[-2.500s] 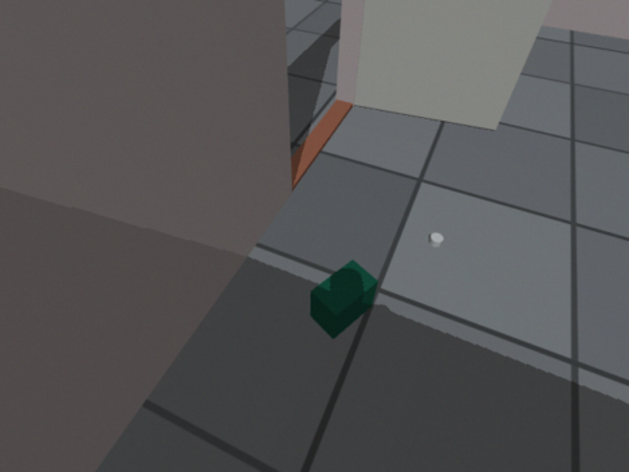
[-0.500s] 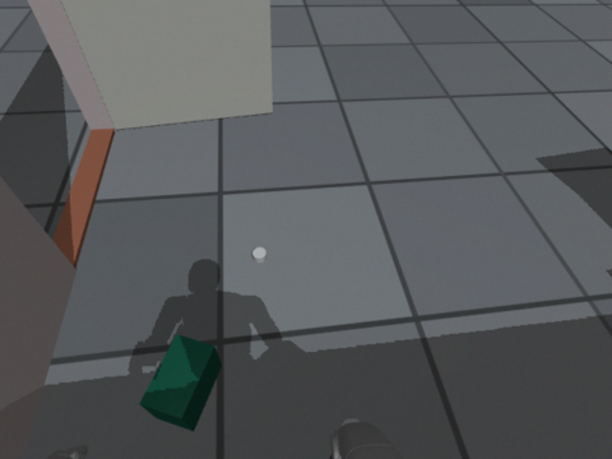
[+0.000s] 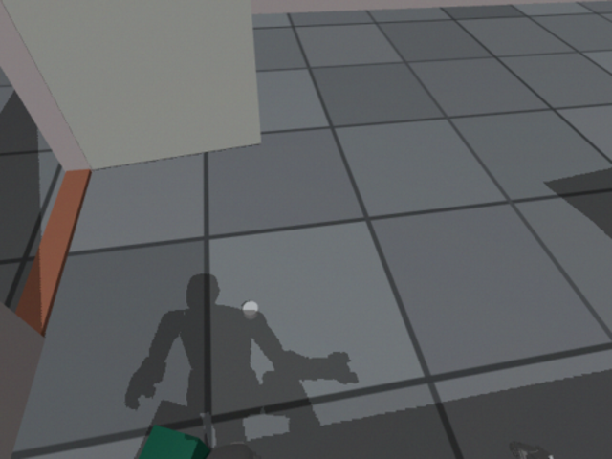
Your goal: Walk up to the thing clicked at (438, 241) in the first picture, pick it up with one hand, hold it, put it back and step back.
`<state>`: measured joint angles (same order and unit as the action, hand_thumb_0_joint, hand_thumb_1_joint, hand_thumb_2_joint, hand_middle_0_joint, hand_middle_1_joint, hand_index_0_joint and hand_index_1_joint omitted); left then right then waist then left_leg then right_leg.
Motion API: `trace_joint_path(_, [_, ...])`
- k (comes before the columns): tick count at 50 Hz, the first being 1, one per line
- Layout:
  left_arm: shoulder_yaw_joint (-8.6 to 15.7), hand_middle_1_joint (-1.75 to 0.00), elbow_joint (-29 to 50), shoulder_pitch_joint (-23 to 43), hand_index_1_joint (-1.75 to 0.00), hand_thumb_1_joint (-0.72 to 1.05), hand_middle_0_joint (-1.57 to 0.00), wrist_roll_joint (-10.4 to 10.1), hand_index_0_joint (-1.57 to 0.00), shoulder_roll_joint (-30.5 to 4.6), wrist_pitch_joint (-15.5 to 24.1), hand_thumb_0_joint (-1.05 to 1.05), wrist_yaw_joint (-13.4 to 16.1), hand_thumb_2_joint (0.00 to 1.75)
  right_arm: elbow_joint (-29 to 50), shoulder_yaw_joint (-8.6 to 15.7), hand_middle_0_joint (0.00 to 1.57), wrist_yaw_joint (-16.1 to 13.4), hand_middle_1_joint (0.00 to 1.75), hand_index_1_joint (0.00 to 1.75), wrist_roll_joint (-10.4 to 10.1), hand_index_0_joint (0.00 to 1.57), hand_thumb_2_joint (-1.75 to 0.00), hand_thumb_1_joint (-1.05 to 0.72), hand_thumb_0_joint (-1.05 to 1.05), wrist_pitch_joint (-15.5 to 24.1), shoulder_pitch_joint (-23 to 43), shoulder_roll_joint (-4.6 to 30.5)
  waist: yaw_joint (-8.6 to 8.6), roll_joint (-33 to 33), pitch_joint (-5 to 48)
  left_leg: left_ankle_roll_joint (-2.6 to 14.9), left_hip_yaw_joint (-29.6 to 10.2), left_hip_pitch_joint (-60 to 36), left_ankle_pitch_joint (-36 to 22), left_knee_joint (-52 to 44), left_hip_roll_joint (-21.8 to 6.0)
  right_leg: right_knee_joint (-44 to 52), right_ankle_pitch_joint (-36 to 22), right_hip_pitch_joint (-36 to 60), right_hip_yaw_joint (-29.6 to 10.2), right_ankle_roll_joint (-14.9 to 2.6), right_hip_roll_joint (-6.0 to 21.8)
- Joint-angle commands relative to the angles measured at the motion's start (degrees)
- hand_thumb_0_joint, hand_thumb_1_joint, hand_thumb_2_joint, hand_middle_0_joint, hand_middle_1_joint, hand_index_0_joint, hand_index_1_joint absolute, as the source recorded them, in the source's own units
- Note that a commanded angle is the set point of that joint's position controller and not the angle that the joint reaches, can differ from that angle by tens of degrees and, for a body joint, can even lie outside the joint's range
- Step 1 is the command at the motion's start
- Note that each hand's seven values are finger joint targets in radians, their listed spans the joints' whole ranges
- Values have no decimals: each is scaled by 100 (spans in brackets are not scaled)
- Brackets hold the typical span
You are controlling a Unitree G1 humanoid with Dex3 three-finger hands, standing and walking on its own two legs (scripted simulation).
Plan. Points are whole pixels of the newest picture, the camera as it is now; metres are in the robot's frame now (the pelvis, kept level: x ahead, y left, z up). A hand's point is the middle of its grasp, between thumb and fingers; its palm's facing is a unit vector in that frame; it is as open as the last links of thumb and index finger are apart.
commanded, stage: walk up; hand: left
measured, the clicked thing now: (250, 310) +0.69 +0.18 -0.73
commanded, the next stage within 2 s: stand in 1.82 s
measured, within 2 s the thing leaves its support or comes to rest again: neither
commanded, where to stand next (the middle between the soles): +0.24 +0.00 m, yaw -2 degrees
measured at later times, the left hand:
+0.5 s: hand (131, 396) +0.22 +0.26 -0.10, palm faces -0.07 -0.87 -0.49, open 7.4 cm
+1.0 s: hand (133, 389) +0.24 +0.27 -0.15, palm faces -0.04 -0.93 -0.37, open 7.4 cm
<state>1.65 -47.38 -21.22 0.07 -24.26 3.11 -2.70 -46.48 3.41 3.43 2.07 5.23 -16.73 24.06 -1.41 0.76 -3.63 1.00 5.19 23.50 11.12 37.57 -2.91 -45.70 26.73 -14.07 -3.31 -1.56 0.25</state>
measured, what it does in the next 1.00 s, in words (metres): walks ahead: right foot, then left foot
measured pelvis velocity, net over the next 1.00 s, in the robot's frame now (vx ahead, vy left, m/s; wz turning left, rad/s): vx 0.16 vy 0.01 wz -0.03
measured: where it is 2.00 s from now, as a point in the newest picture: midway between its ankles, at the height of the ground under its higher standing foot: outside the picture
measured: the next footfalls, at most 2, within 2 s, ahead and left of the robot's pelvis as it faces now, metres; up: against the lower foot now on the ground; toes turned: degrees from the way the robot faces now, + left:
right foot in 0.32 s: +0.22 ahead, -0.14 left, +0.00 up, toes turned -4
left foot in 0.66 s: +0.24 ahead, +0.14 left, +0.00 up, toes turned -1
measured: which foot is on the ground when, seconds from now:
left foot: down 0.00-0.32, up 0.34-0.64, down 0.66-1.00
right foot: up 0.00-0.30, down 0.32-1.00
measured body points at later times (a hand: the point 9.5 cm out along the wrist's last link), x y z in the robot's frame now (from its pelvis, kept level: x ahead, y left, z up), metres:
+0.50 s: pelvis +0.14 -0.03 +0.00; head +0.17 -0.07 +0.45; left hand +0.22 +0.30 -0.07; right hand +0.20 -0.35 -0.13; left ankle +0.16 +0.12 -0.67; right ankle +0.19 -0.14 -0.71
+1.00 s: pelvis +0.16 +0.01 +0.00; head +0.17 +0.02 +0.45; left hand +0.24 +0.32 -0.12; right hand +0.25 -0.30 -0.11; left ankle +0.21 +0.14 -0.71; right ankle +0.19 -0.14 -0.71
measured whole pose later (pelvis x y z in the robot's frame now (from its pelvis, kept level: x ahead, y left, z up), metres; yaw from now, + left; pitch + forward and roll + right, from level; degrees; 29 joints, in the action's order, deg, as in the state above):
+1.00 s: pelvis +0.16 +0.01 +0.00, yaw -2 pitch -3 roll -1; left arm -0.6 -59.5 -8.4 -0.2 -22.2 1.6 0.3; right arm -58.2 0.4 1.4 -0.1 -0.5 -6.1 21.2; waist -1.1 -0.6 -4.5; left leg -1.1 0.2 19.9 17.6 40.3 -3.3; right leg -38.1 17.5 -17.8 -0.1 1.8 2.1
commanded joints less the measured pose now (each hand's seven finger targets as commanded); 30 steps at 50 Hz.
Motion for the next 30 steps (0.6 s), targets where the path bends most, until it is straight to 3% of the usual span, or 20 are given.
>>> trace_joint_path(1, [378, -30, 484, 252, -30, 90, -20, 19, -20, -1508, 204, 0, 220, 90, 346, 635, 20, -151, 30, 30, -199, 20, -90, -90, 0, 71, -808, 1894, 574, -497, 151, 1566, -3813, -2096, 2642, -2412, -2402, -2427, 245, -2926, -326, -122, -23])
trace_joint_path(2, [390, -30, 389, 150, -30, 90, -20, -8, -20, -1420, 213, 0, 200, 90, 396, 543, 20, -163, 30, 30, -214, 20, -90, -90, 0, 60, -592, 1697, 442, -488, -63, 1472, -3144, -1857, 2084, -2389, -2164, -2304, -43, -2821, -328, -121, 79])
trace_joint_path(4, [410, -30, 189, -64, -30, 90, -20, -35, -20, -1316, 231, 0, 146, 90, 383, 421, 20, -183, 30, 30, -184, 20, -90, -90, 0, 65, -453, 1487, 296, -863, -106, 1116, -1895, -1470, 667, -2187, -1603, -1571, -396, -2255, -177, -64, 341])
trace_joint_path(5, [392, -30, 149, -157, -30, 90, -20, -42, -20, -1176, 218, 0, 107, 90, 364, 405, 20, -177, 30, 30, -165, 20, -90, -90, 0, 60, -374, 1469, 255, -1059, -10, 1124, -1481, -1438, 242, -2065, -1449, -1152, -441, -2043, 40, -7, 371])
trace_joint_path(7, [399, -30, 167, -44, -30, 90, -20, -10, -20, -1084, 189, 0, 31, 90, 456, 400, 20, -141, 30, 30, -111, 20, -90, -90, 0, 32, -293, 1489, 257, -1214, 3, 1252, -1095, -1172, 372, -2084, -1348, -533, -526, -1615, 330, 95, 415])
trace_joint_path(9, [442, -30, 205, 108, -30, 90, -20, 14, -20, -1092, 182, 0, -18, 90, 534, 404, 20, -102, 30, 30, -101, 20, -90, -90, 0, 7, -233, 1547, 258, -1209, -66, 1274, -1055, -821, 1150, -2194, -1355, -6, -791, -1260, 420, 104, 419])
trace_joint_path(12, [494, -30, 61, -85, -30, 90, -20, 26, -20, -1095, 228, 0, 19, 90, 641, 400, 20, -52, 30, 30, -120, 20, -90, -90, 0, -97, 93, 1536, 65, -1083, 21, 1073, -781, -290, 1639, -1758, -1154, 794, -1314, -365, 698, 83, 179])
trace_joint_path(13, [509, -30, -35, -265, -30, 90, -20, 43, -20, -1078, 252, 0, 71, 90, 651, 364, 20, -50, 30, 30, -134, 20, -90, -90, 0, -156, 162, 1471, -65, -870, 151, 960, -593, -162, 1423, -1250, -1012, 1169, -1626, 126, 900, 97, -23])
trace_joint_path(14, [574, -30, -145, -477, -30, 90, -20, 73, -20, -1194, 282, 0, 147, 90, 664, 279, 20, -54, 30, 30, -125, 20, -90, -90, 0, -201, 77, 1245, -170, -470, 349, 798, -404, 217, 1225, -550, -830, 1192, -1591, 823, 845, 64, -122])
trace_joint_path(15, [644, -30, -169, -757, -30, 90, -20, 83, -20, -1361, 309, 0, 228, 90, 650, 172, 20, -82, 30, 30, -132, 20, -90, -90, 0, -227, -67, 955, -363, 231, 526, 599, -120, 572, 1114, 428, -568, 1551, -1223, 1381, 469, -35, -7])
trace_joint_path(16, [691, -30, -144, -807, -30, 90, -20, 135, -20, -1764, 358, 0, 352, 90, 683, 8, 20, -133, 30, 30, -167, 20, -90, -90, 0, -272, -165, 443, -354, 1552, 359, 164, 175, 1276, 1800, 2019, 86, 2519, -1304, 1209, -1956, -431, 1519])
trace_joint_path(17, [657, -30, 84, -503, -30, 90, -20, 74, -20, -2049, 339, 0, 382, 90, 643, 112, 20, -220, 30, 30, -142, 20, -90, -90, 0, -410, -182, 830, -219, 936, 193, 58, -623, 1301, 2258, 2484, 91, 2961, -1108, 531, -3303, -1170, 2423])
trace_joint_path(18, [638, -30, 169, -235, -30, 90, -20, 20, -20, -2036, 294, 0, 402, 90, 549, 244, 20, -258, 30, 30, -152, 20, -90, -90, 0, -460, -159, 1206, -122, 486, -4, 32, -880, 1267, 2315, 2853, -117, 2777, -1277, 307, -3141, -1597, 2452])
trace_joint_path(19, [608, -30, 186, -163, -30, 90, -20, -3, -20, -1888, 301, 0, 439, 90, 436, 254, 20, -272, 30, 30, -169, 20, -90, -90, 0, -467, -202, 1226, -91, 295, 61, 63, -1086, 1386, 2114, 2859, -172, 2468, -2027, 512, -2595, -1540, 2192])
trace_joint_path(21, [536, -30, 202, 76, -30, 90, -20, 8, -20, -1667, 286, 0, 496, 90, 241, 259, 20, -294, 30, 30, -178, 20, -90, -90, 0, -471, -394, 1149, 53, 523, 287, 51, -1075, 1058, 1693, 2618, -264, 2128, -2844, 391, -1608, -1230, 1790])
trace_joint_path(23, [477, -30, 212, 192, -30, 90, -20, 47, -20, -1539, 290, 0, 511, 90, 106, 272, 20, -280, 30, 30, -155, 20, -90, -90, 0, -506, -447, 1082, 94, 692, 463, -20, -963, 574, 1443, 2213, -215, 1824, -3634, 129, -1003, -1094, 1559])
trace_joint_path(28, [451, -30, 309, 649, -30, 90, -20, 89, -20, -1579, 205, 0, 521, 90, 24, 279, 20, -278, 30, 30, -181, 20, -90, -90, 0, -565, -19, 957, 103, 1148, 502, -31, -460, -208, 1236, 1169, -89, 1454, -4171, -569, -634, -1097, 1576])
trace_joint_path(30, [400, -30, 289, 846, -30, 90, -20, 29, -20, -1542, 136, 0, 512, 90, -105, 285, 20, -283, 30, 30, -207, 20, -90, -90, 0, -524, -72, 930, 217, 967, 613, 1, -260, -725, 696, 516, 74, 1053, -3732, -790, -479, -951, 1399])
